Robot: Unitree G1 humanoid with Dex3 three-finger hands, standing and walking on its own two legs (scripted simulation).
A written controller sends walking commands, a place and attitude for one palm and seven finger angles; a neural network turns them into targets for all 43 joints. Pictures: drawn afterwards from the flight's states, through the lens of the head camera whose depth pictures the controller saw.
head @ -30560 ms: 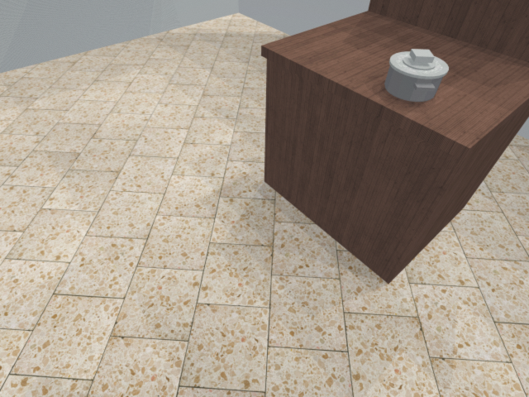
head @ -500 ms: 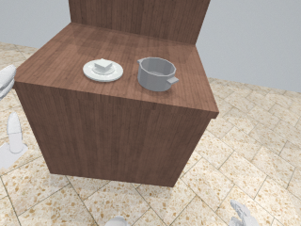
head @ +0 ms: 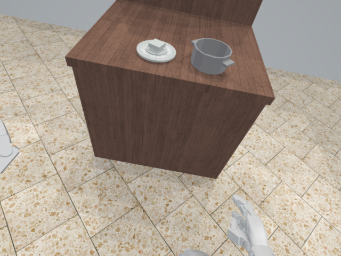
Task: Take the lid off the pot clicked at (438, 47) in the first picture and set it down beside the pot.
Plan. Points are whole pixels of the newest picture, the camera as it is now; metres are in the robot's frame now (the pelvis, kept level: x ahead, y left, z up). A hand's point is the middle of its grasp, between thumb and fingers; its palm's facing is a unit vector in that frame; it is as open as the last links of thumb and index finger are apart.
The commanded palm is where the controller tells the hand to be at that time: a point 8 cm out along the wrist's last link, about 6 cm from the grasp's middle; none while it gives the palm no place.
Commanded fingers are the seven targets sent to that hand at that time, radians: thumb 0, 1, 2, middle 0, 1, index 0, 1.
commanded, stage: stop stepping back and stand still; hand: left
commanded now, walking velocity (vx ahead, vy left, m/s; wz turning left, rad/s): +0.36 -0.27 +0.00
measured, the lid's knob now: (157, 44) +0.89 +0.13 +0.04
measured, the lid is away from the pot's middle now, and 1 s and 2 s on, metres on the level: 0.23 0.23 0.23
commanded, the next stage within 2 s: let the arm hang, fingers relaxed in 1.20 s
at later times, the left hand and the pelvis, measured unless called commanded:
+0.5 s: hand out of the picture +0.06 +0.16 -0.17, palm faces +0.11 -0.98 -0.17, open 6.9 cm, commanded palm none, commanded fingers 0.00 0.90 0.90 -0.20 -0.30 -0.20 -0.30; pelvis +0.00 -0.03 +0.00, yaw +6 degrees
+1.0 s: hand out of the picture +0.10 +0.14 -0.16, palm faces +0.14 -0.97 -0.22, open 7.2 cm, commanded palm none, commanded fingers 0.00 0.90 0.90 -0.20 -0.30 -0.20 -0.30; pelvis +0.07 -0.05 +0.01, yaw +6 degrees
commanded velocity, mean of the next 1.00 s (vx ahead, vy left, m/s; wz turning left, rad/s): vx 0.04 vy -0.04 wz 0.00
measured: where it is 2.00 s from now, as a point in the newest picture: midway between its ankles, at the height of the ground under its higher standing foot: outside the picture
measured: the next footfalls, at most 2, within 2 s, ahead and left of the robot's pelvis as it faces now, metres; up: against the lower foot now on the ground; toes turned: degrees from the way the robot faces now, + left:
right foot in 0.32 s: +0.09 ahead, -0.17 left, +0.00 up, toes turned +7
left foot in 0.56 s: +0.05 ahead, +0.08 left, +0.00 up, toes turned +9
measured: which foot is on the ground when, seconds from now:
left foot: down 0.00-0.32, up 0.34-0.54, down 0.56-1.00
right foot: up 0.00-0.30, down 0.32-1.00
